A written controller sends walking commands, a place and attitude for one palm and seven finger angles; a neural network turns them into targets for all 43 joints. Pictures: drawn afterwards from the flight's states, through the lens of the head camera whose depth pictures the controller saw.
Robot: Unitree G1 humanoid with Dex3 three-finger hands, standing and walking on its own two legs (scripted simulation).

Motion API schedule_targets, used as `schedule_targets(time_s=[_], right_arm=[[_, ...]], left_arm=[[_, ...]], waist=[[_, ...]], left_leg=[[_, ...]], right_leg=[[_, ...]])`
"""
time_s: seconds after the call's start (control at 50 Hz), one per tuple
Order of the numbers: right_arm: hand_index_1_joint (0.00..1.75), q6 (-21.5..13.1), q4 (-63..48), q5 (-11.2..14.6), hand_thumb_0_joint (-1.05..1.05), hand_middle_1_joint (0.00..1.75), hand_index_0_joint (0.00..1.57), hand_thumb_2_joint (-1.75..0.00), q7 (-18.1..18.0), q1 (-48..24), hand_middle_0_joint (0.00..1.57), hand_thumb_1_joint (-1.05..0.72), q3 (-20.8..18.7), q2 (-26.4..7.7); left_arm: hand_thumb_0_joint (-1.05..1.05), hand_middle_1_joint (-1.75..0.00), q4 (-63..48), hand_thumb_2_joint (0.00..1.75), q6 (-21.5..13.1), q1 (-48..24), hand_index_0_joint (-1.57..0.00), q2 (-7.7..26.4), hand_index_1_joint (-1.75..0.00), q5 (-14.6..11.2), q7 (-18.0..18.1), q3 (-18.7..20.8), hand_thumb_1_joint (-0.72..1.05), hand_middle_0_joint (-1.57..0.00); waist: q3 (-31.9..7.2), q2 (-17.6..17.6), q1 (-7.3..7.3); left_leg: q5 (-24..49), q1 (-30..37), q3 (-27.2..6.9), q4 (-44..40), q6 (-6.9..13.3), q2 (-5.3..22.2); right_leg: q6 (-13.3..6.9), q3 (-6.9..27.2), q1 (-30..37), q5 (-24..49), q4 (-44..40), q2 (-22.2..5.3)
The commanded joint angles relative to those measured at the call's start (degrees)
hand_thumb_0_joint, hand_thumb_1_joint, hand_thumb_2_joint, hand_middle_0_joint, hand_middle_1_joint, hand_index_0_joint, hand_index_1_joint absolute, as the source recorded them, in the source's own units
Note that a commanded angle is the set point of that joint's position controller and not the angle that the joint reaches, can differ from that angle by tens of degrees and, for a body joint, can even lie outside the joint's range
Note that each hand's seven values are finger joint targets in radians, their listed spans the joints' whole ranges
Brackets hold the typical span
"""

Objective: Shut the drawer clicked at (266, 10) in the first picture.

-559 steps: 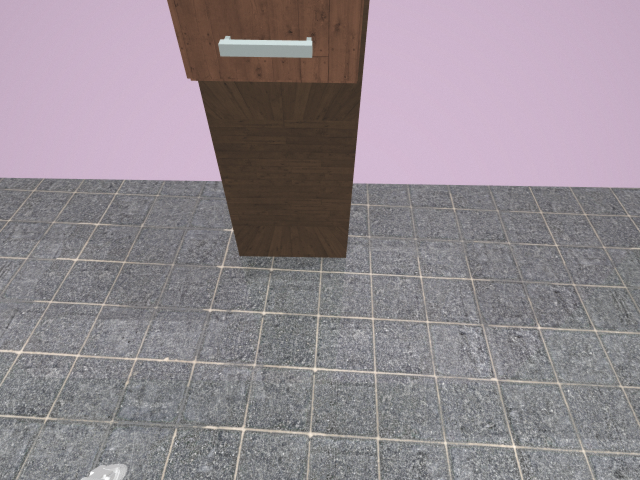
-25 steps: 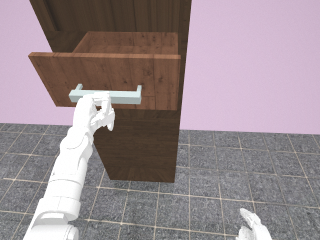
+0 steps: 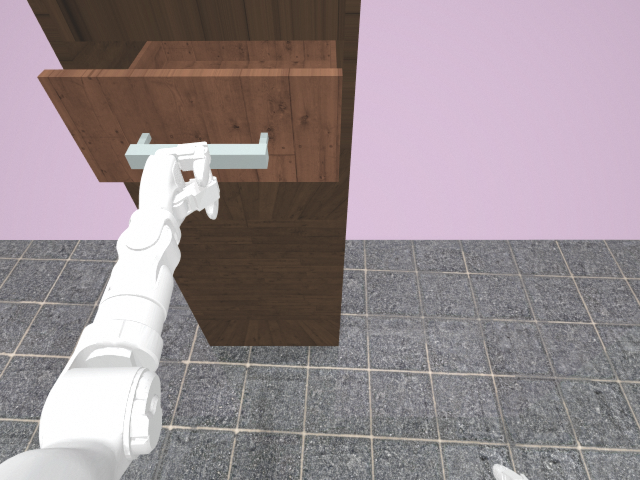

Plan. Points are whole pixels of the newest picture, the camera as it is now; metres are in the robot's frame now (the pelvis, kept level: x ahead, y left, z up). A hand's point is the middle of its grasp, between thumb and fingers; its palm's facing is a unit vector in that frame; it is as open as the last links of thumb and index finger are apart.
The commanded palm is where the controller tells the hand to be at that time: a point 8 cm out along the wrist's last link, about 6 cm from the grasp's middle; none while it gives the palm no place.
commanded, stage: push the drawer shut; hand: left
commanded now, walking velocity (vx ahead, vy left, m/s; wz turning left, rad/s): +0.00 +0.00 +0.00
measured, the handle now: (201, 147) +0.52 +0.18 +0.14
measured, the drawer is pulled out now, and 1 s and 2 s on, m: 0.09 0.00 0.00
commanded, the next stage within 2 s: pull the fist back off the drawer in 0.96 s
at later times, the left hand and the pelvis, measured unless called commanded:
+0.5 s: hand (223, 160) +0.49 +0.15 +0.14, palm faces +0.02 -1.00 +0.00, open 3.4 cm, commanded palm +0.49 +0.19 +0.14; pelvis +0.00 +0.00 -0.01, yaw +0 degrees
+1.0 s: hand (224, 143) +0.53 +0.15 +0.14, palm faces +0.02 -1.00 -0.01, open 3.0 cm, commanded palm +0.56 +0.19 +0.14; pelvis +0.01 +0.00 -0.01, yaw +1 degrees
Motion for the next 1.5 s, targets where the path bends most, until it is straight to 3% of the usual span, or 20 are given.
schedule_targets(time_s=[0.0, 0.04, 0.08, 0.18, 0.2, 0.3, 0.36, 0.4, 0.46, 0.52, 0.56, 0.7, 0.76, 0.9, 1.04, 1.14, 1.24, 1.32, 1.42, 1.48], right_arm=[[0.3, -2.9, -6.0, -0.4, 0.0, 0.3, 0.2, -0.9, -0.3, 0.4, 0.2, -0.9, -2.6, -7.9], [0.3, -3.3, -5.7, -0.4, 0.0, 0.3, 0.2, -0.9, 0.0, 0.9, 0.2, -0.9, -2.6, -7.6], [0.3, -3.3, -5.2, -0.6, 0.0, 0.3, 0.2, -0.9, 0.0, 1.9, 0.2, -0.9, -2.9, -8.0], [0.3, -3.6, -4.4, -0.9, 0.0, 0.3, 0.2, -0.9, 0.3, 3.9, 0.2, -0.9, -3.0, -8.2], [0.3, -3.6, -4.1, -1.2, 0.0, 0.3, 0.2, -0.9, 0.2, 4.8, 0.2, -0.9, -3.1, -8.6], [0.3, -3.1, -3.6, -1.3, 0.0, 0.3, 0.2, -0.9, 0.3, 6.3, 0.2, -0.9, -3.1, -9.2], [0.3, -2.9, -3.5, -1.4, 0.0, 0.3, 0.2, -0.9, 0.6, 6.9, 0.2, -0.9, -3.1, -8.9], [0.3, -2.6, -3.1, -1.7, 0.0, 0.3, 0.2, -0.9, 0.5, 8.2, 0.2, -0.9, -3.2, -9.5], [0.3, -2.4, -3.0, -1.8, 0.0, 0.3, 0.2, -0.9, 0.7, 9.0, 0.2, -0.9, -3.3, -9.5], [0.3, -2.2, -2.7, -2.1, 0.0, 0.3, 0.2, -0.9, 0.8, 10.0, 0.2, -0.9, -3.4, -9.6], [0.3, -1.9, -2.1, -2.2, 0.0, 0.3, 0.2, -0.9, 0.8, 11.1, 0.2, -0.9, -3.5, -10.1], [0.3, -0.6, -1.8, -2.9, 0.0, 0.3, 0.2, -0.9, 1.1, 13.9, 0.2, -0.9, -3.6, -10.4], [0.3, 0.0, -1.4, -3.1, 0.0, 0.3, 0.2, -0.9, 1.3, 15.1, 0.2, -0.9, -3.6, -11.0], [0.3, 0.2, -0.5, -3.3, 0.0, 0.3, 0.2, -0.9, 1.2, 16.6, 0.2, -0.9, -3.7, -10.9], [0.3, -1.0, 0.4, -3.0, 0.0, 0.3, 0.2, -0.9, 0.8, 17.3, 0.2, -0.9, -3.3, -11.9], [0.3, -1.3, -0.2, -3.3, 0.0, 0.3, 0.2, -0.9, 0.9, 17.5, 0.2, -0.9, -3.1, -11.9], [0.3, -1.1, -1.0, -3.6, 0.0, 0.3, 0.2, -0.9, 1.5, 17.0, 0.2, -0.9, -3.3, -11.7], [0.3, -1.0, -1.9, -3.7, 0.0, 0.3, 0.2, -0.9, 2.0, 16.2, 0.2, -0.9, -3.6, -11.4], [0.3, -0.2, -3.2, -3.5, 0.0, 0.3, 0.2, -0.9, 2.3, 15.3, 0.2, -0.9, -3.8, -11.3], [0.3, 0.0, -4.2, -3.2, 0.0, 0.3, 0.2, -0.9, 2.6, 14.2, 0.2, -0.9, -4.1, -10.6]], left_arm=[[0.0, -1.6, -9.6, 0.9, -6.3, -35.3, -1.4, 12.1, -1.6, -0.3, -0.1, 3.2, 0.9, -1.4], [0.0, -1.6, -9.2, 0.9, -7.3, -38.7, -1.4, 10.1, -1.6, -0.1, -0.4, 1.4, 0.9, -1.4], [0.0, -1.6, -7.7, 0.9, -8.1, -39.1, -1.4, 12.7, -1.6, 0.3, -0.3, 3.2, 0.9, -1.4], [0.0, -1.6, -4.4, 0.9, -9.5, -43.1, -1.4, 11.1, -1.6, 0.6, -0.8, 1.7, 0.9, -1.4], [0.0, -1.6, -3.3, 0.9, -9.8, -43.6, -1.4, 13.2, -1.6, 0.7, -0.6, 3.5, 0.9, -1.4], [0.0, -1.6, 0.5, 0.9, -10.5, -45.3, -1.4, 17.7, -1.6, 1.1, -1.0, 6.5, 0.9, -1.4], [0.0, -1.6, 0.8, 0.9, -10.8, -48.0, -1.4, 15.0, -1.6, 1.5, -1.4, 4.1, 0.9, -1.4], [0.0, -1.6, 3.5, 0.9, -10.8, -48.2, -1.4, 17.3, -1.6, 1.7, -1.2, 5.8, 0.9, -1.4], [0.0, -1.6, 3.3, 0.9, -11.1, -51.2, -1.4, 16.7, -1.6, 2.2, -1.3, 4.9, 0.9, -1.4], [0.0, -1.6, 5.0, 0.9, -11.2, -52.9, -1.4, 16.2, -1.6, 2.4, -1.3, 4.4, 0.9, -1.4], [0.0, -1.6, 7.8, 0.9, -10.8, -52.7, -1.4, 19.4, -1.6, 2.7, -1.2, 6.8, 0.9, -1.4], [0.0, -1.6, 9.8, 0.9, -10.9, -57.3, -1.4, 19.7, -1.6, 4.1, -1.3, 6.0, 0.9, -1.4], [0.0, -1.6, 12.9, 0.9, -10.4, -57.7, -1.4, 22.5, -1.6, 4.6, -1.2, 7.6, 0.9, -1.4], [0.0, -1.6, 11.8, 0.9, -10.6, -63.1, -1.4, 19.4, -1.6, 4.3, -0.6, 5.0, 0.9, -1.4], [0.0, -1.6, 13.6, 0.9, -11.0, -64.7, -1.4, 20.2, -1.6, 4.1, 0.0, 4.2, 0.9, -1.4], [0.0, -1.6, 14.2, 0.9, -11.2, -64.4, -1.4, 23.5, -1.6, 4.4, -0.3, 6.7, 0.9, -1.4], [0.0, -1.6, 13.7, 0.9, -11.6, -62.7, -1.4, 21.9, -1.6, 4.2, -0.8, 6.6, 0.9, -1.4], [0.0, -1.6, 11.4, 0.9, -12.2, -60.1, -1.4, 20.2, -1.6, 3.9, -1.0, 6.4, 0.9, -1.4], [0.0, -1.6, 9.2, 0.9, -11.9, -53.4, -1.4, 20.4, -1.6, 3.5, -1.0, 7.8, 0.9, -1.4], [0.0, -1.6, 6.3, 0.9, -11.7, -49.3, -1.4, 17.2, -1.6, 3.4, -1.2, 6.1, 0.9, -1.4]], waist=[[-16.6, -4.1, -2.4], [-17.2, -0.5, -3.12], [-18.6, -1.0, -3.06], [-18.9, -0.8, -4.44], [-19.2, -3.1, -4.43], [-19.4, -3.4, -4.88], [-20.7, 1.7, -5.76], [-20.1, -2.4, -6.22], [-21.9, 1.0, -6.99], [-22.5, 0.2, -7.92], [-21.8, -1.5, -7.99], [-24.4, 0.9, -9.9], [-23.3, 1.1, -10.34], [-22.9, 3.3, -12.46], [-21.2, 3.6, -13.89], [-23.8, 2.7, -12.97], [-23.8, 3.5, -12.19], [-25.6, 5.0, -10.64], [-25.5, 2.0, -8.14], [-26.6, 3.0, -6.82]], left_leg=[[5.3, 3.1, -4.0, -3.9, 1.0, -1.1], [5.0, 4.0, -3.9, -3.7, 0.9, -1.3], [6.1, 3.8, -3.9, -3.3, 0.9, -1.2], [6.1, 4.0, -4.3, -2.7, 0.8, -1.1], [6.7, 3.2, -4.5, -2.6, 1.0, -1.1], [5.6, 0.5, -4.1, -2.0, 1.1, -1.2], [7.0, 2.5, -4.1, -1.2, 0.8, -1.2], [6.0, 0.4, -4.4, -1.1, 1.0, -1.0], [7.2, 1.4, -4.4, -0.4, 0.9, -1.1], [8.2, 1.8, -4.7, 0.2, 0.9, -0.9], [6.9, -0.5, -4.7, 0.4, 1.0, -0.9], [11.1, 0.3, -5.1, 2.1, 1.0, -0.8], [9.9, -1.5, -5.1, 2.5, 1.0, -0.6], [9.0, 0.2, -5.9, 2.9, 0.9, -0.3], [2.4, -1.5, -6.6, 1.8, 0.7, 0.3], [3.2, -3.0, -6.4, 2.4, 0.9, -0.2], [4.0, -1.7, -6.5, 2.8, 0.8, -0.3], [6.7, 0.9, -6.6, 3.1, 0.6, -0.3], [8.3, -0.1, -5.8, 2.6, 0.6, -0.3], [11.5, 2.0, -5.4, 2.7, 0.4, -0.2]], right_leg=[[0.0, 4.5, 5.8, 5.8, -3.6, 2.1], [-0.1, 4.6, 4.5, 5.8, -3.4, 2.0], [-0.1, 4.7, 5.1, 7.2, -3.0, 2.1], [0.0, 4.4, 2.7, 7.2, -2.4, 2.4], [0.1, 4.4, 3.4, 7.8, -2.3, 2.5], [0.4, 5.0, 3.7, 7.6, -2.0, 2.5], [0.2, 4.9, 1.3, 8.8, -1.3, 2.6], [0.4, 4.8, 1.5, 7.9, -1.5, 2.8], [0.4, 4.9, 0.2, 8.9, -0.8, 2.7], [0.6, 4.7, -1.1, 9.3, -0.6, 3.0], [0.7, 4.9, -1.0, 8.6, -0.6, 3.0], [0.7, 4.5, -2.9, 11.6, 0.6, 3.1], [0.8, 4.8, -4.2, 10.4, 0.5, 3.2], [0.8, 4.3, -7.9, 7.7, -0.1, 3.4], [1.1, 4.4, -10.7, 1.7, -0.8, 3.2], [1.0, 4.6, -7.9, 3.1, -0.1, 3.2], [0.8, 4.2, -8.4, 3.6, 0.2, 3.3], [0.4, 3.7, -8.3, 5.2, 0.9, 3.4], [0.2, 3.5, -4.9, 7.6, 1.4, 3.6], [0.0, 3.3, -4.1, 10.0, 1.9, 3.6]])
